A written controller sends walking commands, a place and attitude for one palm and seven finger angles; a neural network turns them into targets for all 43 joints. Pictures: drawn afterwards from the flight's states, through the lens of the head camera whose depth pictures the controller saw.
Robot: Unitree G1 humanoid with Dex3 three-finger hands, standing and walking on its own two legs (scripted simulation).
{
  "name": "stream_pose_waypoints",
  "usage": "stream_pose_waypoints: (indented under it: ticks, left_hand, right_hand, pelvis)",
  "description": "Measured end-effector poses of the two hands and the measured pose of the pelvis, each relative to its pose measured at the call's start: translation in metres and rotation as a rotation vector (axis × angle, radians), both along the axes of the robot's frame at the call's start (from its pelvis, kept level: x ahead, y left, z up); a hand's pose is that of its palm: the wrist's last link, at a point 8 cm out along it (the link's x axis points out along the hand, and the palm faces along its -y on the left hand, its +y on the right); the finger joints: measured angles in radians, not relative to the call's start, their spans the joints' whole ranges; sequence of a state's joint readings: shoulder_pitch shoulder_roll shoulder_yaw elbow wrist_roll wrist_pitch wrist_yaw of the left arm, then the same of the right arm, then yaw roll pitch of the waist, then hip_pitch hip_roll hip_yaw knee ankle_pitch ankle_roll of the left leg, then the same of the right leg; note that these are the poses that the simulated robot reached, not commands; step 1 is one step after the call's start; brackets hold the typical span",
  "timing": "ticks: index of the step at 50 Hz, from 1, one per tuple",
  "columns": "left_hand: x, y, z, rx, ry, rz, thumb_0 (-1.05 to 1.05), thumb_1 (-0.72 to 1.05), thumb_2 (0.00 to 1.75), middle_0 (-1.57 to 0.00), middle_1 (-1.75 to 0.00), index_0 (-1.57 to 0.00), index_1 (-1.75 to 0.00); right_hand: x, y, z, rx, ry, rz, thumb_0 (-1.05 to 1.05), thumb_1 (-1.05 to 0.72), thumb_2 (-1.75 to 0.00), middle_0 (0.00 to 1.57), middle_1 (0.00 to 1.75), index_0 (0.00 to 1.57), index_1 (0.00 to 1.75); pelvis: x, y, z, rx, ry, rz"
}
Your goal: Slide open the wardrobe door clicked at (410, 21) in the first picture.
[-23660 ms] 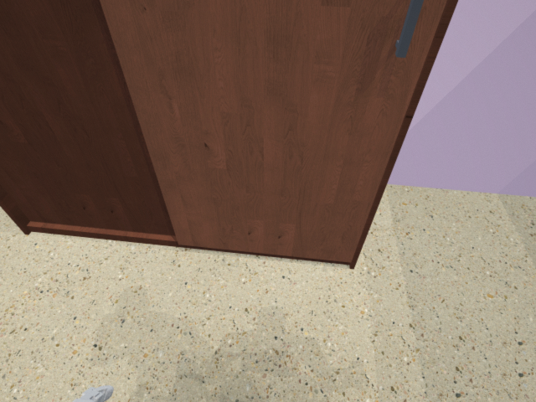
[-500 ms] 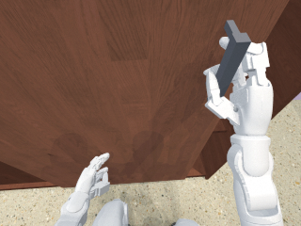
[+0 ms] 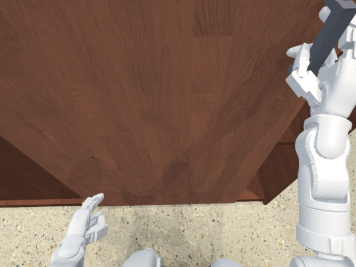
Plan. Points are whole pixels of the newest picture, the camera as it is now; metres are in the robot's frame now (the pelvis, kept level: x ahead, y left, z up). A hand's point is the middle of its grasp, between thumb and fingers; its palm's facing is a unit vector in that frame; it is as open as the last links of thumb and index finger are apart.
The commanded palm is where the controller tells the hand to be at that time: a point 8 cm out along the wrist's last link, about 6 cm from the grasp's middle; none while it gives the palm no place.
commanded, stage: step sideways, sliding the door along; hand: right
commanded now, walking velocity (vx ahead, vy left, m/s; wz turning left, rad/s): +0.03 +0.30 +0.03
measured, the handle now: (313, 46) +0.41 -0.22 +0.25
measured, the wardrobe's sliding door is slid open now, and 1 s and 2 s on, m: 0.17 0.30 0.41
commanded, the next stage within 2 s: none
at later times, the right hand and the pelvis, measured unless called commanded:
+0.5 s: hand (255, 73) +0.37 -0.12 +0.24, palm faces +0.39 +0.92 +0.01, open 7.1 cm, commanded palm +0.33 -0.09 +0.23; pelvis -0.02 +0.08 +0.00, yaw -2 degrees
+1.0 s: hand (202, 76) +0.36 -0.04 +0.24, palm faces +0.32 +0.95 +0.02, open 7.2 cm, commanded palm +0.33 -0.02 +0.24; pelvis -0.03 +0.14 -0.01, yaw -1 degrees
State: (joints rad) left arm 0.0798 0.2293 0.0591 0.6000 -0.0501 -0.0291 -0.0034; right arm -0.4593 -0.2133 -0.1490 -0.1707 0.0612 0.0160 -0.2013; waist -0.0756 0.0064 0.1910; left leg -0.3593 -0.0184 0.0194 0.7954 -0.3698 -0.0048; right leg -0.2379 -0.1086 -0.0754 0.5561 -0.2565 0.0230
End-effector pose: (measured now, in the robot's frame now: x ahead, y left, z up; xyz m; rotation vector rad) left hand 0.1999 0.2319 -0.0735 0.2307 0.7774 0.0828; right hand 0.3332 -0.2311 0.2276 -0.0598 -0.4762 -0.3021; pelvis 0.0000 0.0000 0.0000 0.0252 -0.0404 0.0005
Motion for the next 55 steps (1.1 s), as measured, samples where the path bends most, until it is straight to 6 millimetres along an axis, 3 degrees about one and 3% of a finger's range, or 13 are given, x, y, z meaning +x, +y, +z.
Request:
stream_pose_waypoints:
  ticks: [4,8,16,21,27,31,37,47,55]
  left_hand:
    - [-0.024,0.015,0.003,0.006,0.059,-0.007,0.02,0.91,0.90,-0.19,-0.30,-0.19,-0.30]
    - [-0.035,0.019,0.000,-0.028,0.080,-0.030,0.02,0.90,0.90,-0.19,-0.30,-0.19,-0.30]
    - [-0.020,0.030,-0.029,-0.133,0.022,-0.095,0.02,0.90,0.90,-0.20,-0.30,-0.20,-0.30]
    - [-0.016,0.050,-0.029,-0.090,0.006,-0.053,0.02,0.90,0.90,-0.20,-0.30,-0.20,-0.30]
    - [-0.011,0.063,-0.008,-0.029,-0.021,-0.068,0.02,0.90,0.90,-0.20,-0.30,-0.20,-0.30]
    - [-0.004,0.064,-0.002,-0.058,-0.048,-0.097,0.02,0.90,0.90,-0.20,-0.30,-0.20,-0.30]
    - [0.003,0.072,-0.010,-0.114,-0.057,-0.102,0.02,0.90,0.90,-0.20,-0.30,-0.20,-0.30]
    - [-0.018,0.107,-0.016,-0.078,-0.002,-0.039,0.02,0.90,0.90,-0.20,-0.30,-0.20,-0.30]
    - [-0.032,0.120,-0.028,-0.108,0.048,-0.032,0.02,0.90,0.90,-0.20,-0.30,-0.20,-0.30]
  right_hand:
    - [-0.001,0.007,0.002,0.022,0.024,-0.003,0.00,-0.76,-0.83,0.45,1.40,0.09,1.16]
    - [-0.002,0.016,0.003,0.036,0.045,-0.025,0.00,-0.76,-0.83,0.45,1.40,0.09,1.17]
    - [-0.004,0.043,0.004,0.004,0.066,-0.153,-0.01,-0.79,-0.85,0.45,1.40,0.02,1.16]
    - [-0.006,0.058,0.006,0.016,0.095,-0.152,-0.01,-0.81,-0.85,0.41,1.40,0.00,1.17]
    - [-0.007,0.072,0.005,0.029,0.082,-0.076,0.00,-0.82,-0.85,0.37,1.40,0.00,1.12]
    - [-0.006,0.084,0.004,0.026,0.069,-0.057,0.00,-0.82,-0.85,0.36,1.40,0.00,1.11]
    - [-0.005,0.104,0.003,0.017,0.056,-0.075,-0.01,-0.81,-0.87,0.38,1.40,0.00,1.10]
    - [-0.006,0.133,0.003,0.023,0.059,-0.019,0.00,-0.81,-0.85,0.38,1.40,0.00,1.11]
    - [-0.006,0.160,0.003,0.026,0.063,-0.009,0.00,-0.81,-0.85,0.38,1.40,0.00,1.12]
  pelvis:
    - [-0.008,0.013,0.007,0.035,-0.025,0.000]
    - [-0.014,0.032,0.009,0.056,-0.039,0.009]
    - [-0.018,0.084,-0.011,0.022,-0.029,0.004]
    - [-0.016,0.083,-0.004,0.008,-0.006,-0.041]
    - [-0.018,0.087,0.001,-0.005,-0.010,-0.029]
    - [-0.019,0.098,0.002,-0.001,-0.022,-0.015]
    - [-0.019,0.120,-0.005,0.003,-0.026,-0.008]
    - [-0.025,0.134,-0.006,-0.016,-0.012,-0.016]
    - [-0.030,0.151,-0.006,-0.013,-0.024,-0.029]
